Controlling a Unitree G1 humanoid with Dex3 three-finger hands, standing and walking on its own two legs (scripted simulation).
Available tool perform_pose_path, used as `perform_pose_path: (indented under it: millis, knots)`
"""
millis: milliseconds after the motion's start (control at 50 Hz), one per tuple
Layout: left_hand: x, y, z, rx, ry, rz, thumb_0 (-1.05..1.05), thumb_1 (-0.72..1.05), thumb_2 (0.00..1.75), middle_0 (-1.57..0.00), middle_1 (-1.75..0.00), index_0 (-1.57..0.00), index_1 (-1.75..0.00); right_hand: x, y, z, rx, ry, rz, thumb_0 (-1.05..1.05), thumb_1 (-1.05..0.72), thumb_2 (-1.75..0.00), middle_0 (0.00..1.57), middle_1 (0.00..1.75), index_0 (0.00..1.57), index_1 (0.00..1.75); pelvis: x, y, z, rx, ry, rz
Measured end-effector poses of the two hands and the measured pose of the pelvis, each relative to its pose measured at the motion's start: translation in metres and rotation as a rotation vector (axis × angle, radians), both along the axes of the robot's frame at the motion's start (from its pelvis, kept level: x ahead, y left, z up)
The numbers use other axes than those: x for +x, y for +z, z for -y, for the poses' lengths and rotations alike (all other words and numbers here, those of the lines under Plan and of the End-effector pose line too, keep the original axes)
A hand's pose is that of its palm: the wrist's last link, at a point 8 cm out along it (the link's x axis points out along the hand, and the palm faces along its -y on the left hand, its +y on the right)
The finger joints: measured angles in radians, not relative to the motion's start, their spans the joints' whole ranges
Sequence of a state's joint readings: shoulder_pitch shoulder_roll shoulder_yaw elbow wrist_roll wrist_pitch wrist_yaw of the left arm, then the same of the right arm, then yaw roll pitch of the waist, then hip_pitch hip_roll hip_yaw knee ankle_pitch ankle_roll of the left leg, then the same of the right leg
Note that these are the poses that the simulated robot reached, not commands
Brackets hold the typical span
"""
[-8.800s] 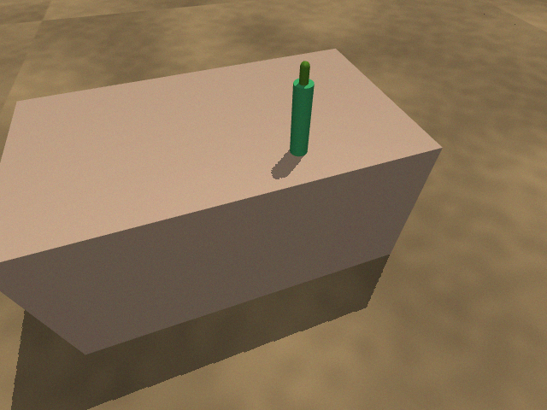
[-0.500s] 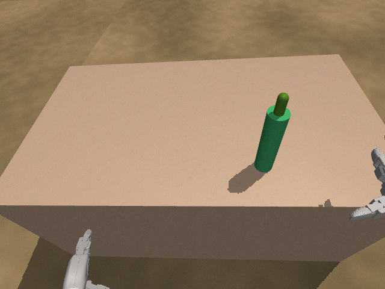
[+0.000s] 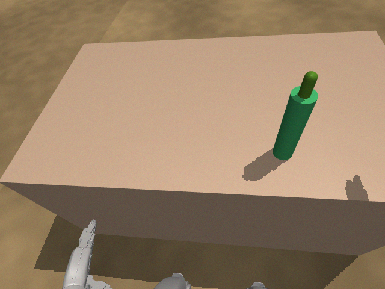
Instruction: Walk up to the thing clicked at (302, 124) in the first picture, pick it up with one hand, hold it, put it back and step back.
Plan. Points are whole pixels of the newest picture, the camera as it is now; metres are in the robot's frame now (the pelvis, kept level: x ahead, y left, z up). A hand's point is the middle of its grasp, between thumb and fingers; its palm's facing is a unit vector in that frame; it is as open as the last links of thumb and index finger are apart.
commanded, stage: go down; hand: right
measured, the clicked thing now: (294, 120) +0.51 -0.17 +0.02
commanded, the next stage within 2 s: approach in 1.48 s
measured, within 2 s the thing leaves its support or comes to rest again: neither
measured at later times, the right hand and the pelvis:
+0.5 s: hand out of the picture +0.41 -0.36 +0.07, palm faces +0.14 +0.99 +0.01, open 17.7 cm; pelvis +0.01 -0.01 -0.01, yaw +0 degrees
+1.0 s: hand out of the picture +0.43 -0.37 +0.07, palm faces +0.16 +0.99 +0.00, open 17.7 cm; pelvis +0.00 -0.01 -0.02, yaw +1 degrees
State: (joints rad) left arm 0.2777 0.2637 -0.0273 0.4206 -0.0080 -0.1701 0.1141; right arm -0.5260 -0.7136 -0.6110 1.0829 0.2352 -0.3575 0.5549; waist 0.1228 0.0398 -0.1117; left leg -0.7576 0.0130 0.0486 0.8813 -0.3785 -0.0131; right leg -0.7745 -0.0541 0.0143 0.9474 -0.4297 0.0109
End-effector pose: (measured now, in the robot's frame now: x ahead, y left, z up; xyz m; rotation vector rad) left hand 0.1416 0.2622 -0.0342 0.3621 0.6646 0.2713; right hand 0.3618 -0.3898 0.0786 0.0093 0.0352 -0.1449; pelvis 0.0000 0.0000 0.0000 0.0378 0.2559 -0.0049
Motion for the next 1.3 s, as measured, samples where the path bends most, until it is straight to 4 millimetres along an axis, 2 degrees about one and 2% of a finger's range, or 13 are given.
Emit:
perform_pose_path:
  millis: [480,700,980,1300]
  knots:
    - [0.005,0.0,0.01,0.005,-0.027,-0.01,-0.01,-0.55,0.07,-0.06,-0.05,-0.06,-0.06,0.023,-0.005,0.018,0.004,0.002,-0.007,-0.01,0.59,-0.04,0.05,0.05,0.05,0.05,0.005,-0.008,0.007,0.017,0.0,-0.047]
    - [0.003,0.0,0.013,0.009,-0.044,-0.005,-0.01,-0.55,0.07,-0.06,-0.05,-0.06,-0.06,0.029,-0.005,0.024,-0.003,-0.001,-0.002,-0.02,0.61,-0.05,0.04,0.06,0.05,0.06,0.001,-0.013,0.007,0.024,-0.001,-0.059]
    - [-0.006,-0.002,0.011,0.023,-0.047,-0.015,-0.01,-0.54,0.07,-0.06,-0.05,-0.06,-0.05,0.037,-0.007,0.029,-0.007,-0.01,-0.008,-0.01,0.61,-0.05,0.04,0.06,0.05,0.06,-0.004,-0.019,0.007,0.029,0.002,-0.081]
    - [0.001,-0.003,0.015,0.014,-0.05,-0.019,-0.01,-0.55,0.07,-0.06,-0.05,-0.06,-0.05,0.038,-0.013,0.026,-0.005,0.002,-0.013,-0.02,0.61,-0.05,0.05,0.06,0.05,0.06,0.001,-0.019,0.009,0.034,0.0,-0.085]
